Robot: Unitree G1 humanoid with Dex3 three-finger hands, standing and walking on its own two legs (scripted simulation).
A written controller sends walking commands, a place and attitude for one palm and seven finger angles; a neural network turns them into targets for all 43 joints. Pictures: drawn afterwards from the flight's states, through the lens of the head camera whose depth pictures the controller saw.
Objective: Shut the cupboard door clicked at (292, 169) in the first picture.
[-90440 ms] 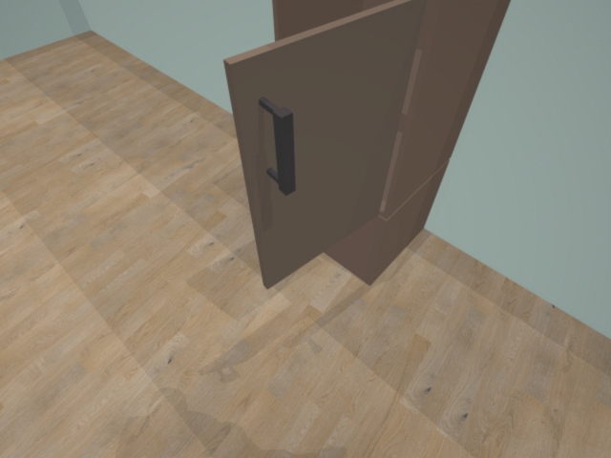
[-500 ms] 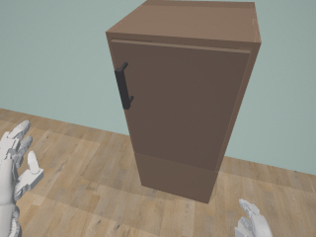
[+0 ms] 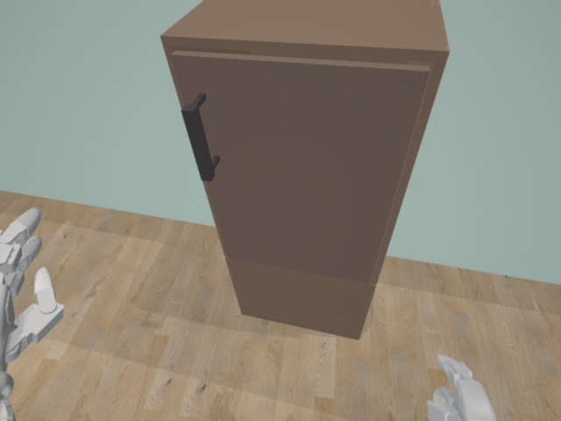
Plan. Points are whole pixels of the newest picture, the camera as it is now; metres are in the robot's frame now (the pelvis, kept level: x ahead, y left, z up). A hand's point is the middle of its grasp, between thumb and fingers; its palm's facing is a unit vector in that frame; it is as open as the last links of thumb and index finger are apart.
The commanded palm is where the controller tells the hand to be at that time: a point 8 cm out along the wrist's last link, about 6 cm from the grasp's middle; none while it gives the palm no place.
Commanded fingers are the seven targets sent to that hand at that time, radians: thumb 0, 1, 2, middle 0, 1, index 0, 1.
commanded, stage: step back with the hand held close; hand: left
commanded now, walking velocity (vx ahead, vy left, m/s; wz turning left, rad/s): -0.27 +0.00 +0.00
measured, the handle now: (204, 138) +0.57 +0.20 +0.10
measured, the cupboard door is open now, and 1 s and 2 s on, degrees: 0 0 0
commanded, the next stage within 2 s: stop stepping back and stand still in 0.82 s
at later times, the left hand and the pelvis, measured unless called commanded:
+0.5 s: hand out of the picture +0.09 +0.32 +0.16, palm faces +0.46 -0.75 -0.47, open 7.5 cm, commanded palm +0.02 +0.35 +0.18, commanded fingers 0.00 0.90 0.90 -0.20 -0.30 -0.20 -0.30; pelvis -0.10 +0.04 -0.01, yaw +4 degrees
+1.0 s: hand out of the picture -0.09 +0.36 +0.17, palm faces +0.52 -0.76 -0.38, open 7.4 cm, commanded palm -0.11 +0.39 +0.18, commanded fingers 0.00 0.90 0.90 -0.20 -0.30 -0.20 -0.30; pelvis -0.23 +0.08 -0.02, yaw +4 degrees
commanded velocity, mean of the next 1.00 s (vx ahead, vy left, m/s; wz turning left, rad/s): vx -0.26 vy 0.00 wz -0.05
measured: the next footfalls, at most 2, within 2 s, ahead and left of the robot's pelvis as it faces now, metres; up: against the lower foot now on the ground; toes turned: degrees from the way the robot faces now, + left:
right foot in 0.88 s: -0.19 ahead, -0.06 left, +0.00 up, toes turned +6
left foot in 1.04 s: -0.12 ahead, +0.17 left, +0.00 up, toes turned +5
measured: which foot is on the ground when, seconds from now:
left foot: down 0.00-0.88, up 0.90-1.00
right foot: down 0.00-0.68, up 0.70-0.86, down 0.88-1.00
